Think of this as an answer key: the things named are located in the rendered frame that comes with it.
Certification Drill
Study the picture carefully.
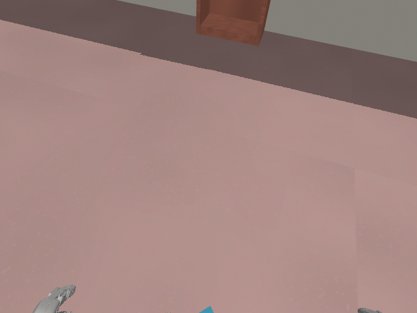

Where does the left robot hand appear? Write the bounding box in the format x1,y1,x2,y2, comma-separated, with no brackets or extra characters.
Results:
33,285,76,313

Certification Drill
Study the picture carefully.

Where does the bookshelf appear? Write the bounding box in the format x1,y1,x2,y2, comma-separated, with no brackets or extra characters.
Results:
196,0,270,46

